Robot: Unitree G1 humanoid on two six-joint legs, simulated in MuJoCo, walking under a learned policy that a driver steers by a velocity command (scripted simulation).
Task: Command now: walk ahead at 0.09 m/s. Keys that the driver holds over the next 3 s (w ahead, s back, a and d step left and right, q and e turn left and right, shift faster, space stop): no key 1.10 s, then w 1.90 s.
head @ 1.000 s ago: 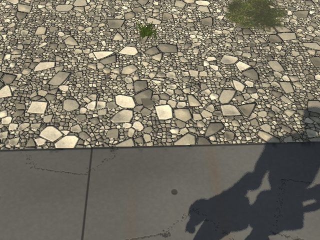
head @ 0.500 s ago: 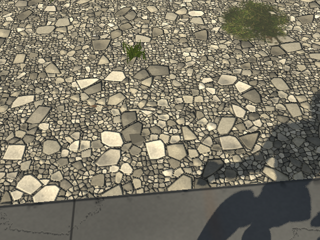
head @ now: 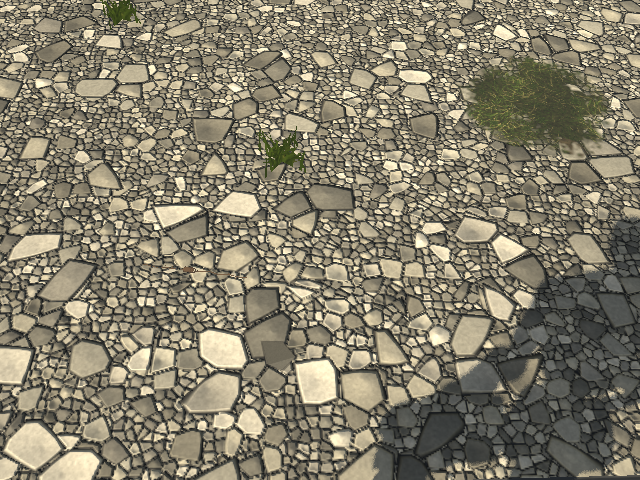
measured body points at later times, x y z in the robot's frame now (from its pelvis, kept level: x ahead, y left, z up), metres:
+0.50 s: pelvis +0.05 -0.02 +0.00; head +0.06 -0.02 +0.45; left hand +0.06 +0.22 -0.15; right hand +0.13 -0.27 -0.14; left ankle +0.10 +0.10 -0.73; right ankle +0.01 -0.14 -0.73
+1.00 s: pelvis +0.06 -0.03 +0.01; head +0.07 -0.03 +0.46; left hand +0.06 +0.21 -0.15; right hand +0.13 -0.28 -0.15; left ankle +0.10 +0.10 -0.73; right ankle +0.01 -0.14 -0.73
